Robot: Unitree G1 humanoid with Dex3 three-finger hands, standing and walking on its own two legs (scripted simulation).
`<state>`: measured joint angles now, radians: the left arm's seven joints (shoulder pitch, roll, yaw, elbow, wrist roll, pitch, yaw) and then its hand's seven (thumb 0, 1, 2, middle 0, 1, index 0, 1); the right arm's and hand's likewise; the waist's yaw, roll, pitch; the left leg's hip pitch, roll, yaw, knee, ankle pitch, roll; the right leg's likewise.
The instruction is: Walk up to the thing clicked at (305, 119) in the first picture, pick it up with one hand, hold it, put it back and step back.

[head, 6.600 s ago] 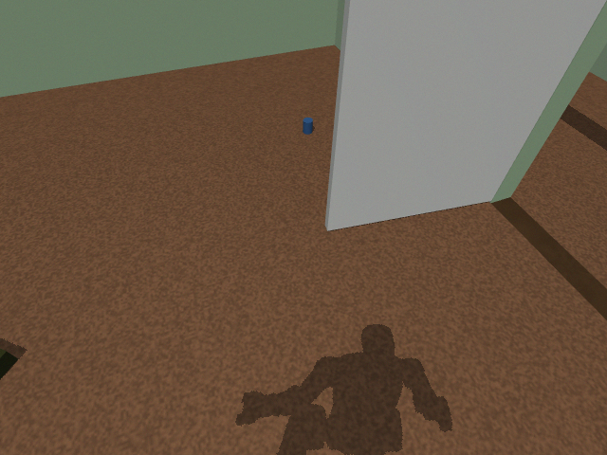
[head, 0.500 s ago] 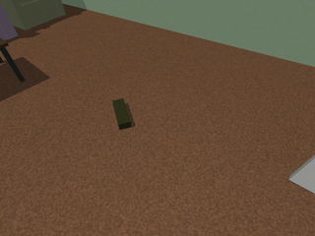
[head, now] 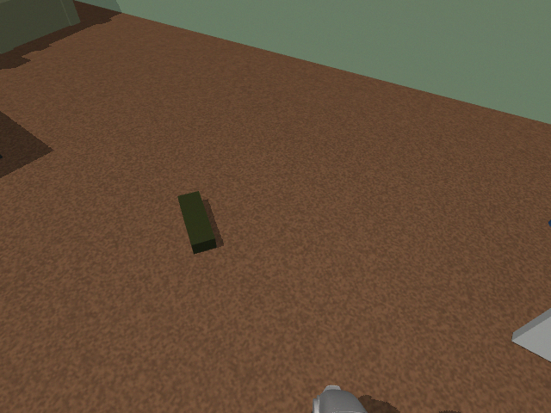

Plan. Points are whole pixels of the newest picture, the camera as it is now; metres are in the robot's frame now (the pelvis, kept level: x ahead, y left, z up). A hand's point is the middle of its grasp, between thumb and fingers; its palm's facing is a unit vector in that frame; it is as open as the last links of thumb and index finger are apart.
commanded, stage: walk up
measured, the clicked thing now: out of the picture +1.08 -1.40 -0.74
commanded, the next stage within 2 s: none
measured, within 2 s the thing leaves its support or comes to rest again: neither
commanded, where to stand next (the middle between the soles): +0.69 -0.03 m, yaw +1 degrees
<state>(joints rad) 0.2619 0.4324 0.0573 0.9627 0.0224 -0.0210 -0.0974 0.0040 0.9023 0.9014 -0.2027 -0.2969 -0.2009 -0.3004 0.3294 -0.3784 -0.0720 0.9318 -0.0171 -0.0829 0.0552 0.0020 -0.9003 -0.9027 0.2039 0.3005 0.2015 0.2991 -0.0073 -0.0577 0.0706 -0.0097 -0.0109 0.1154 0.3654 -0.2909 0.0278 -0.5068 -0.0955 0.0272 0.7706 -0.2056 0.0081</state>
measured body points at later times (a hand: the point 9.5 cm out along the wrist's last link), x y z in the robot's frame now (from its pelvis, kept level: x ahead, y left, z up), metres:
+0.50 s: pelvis +0.23 -0.05 +0.00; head +0.25 -0.05 +0.45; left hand +0.28 +0.27 -0.11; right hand +0.31 -0.37 -0.12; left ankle +0.35 +0.11 -0.70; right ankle +0.20 -0.15 -0.74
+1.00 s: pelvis +0.43 -0.03 -0.01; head +0.44 -0.03 +0.44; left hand +0.50 +0.29 -0.12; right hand +0.49 -0.35 -0.11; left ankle +0.41 +0.09 -0.74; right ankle +0.55 -0.18 -0.71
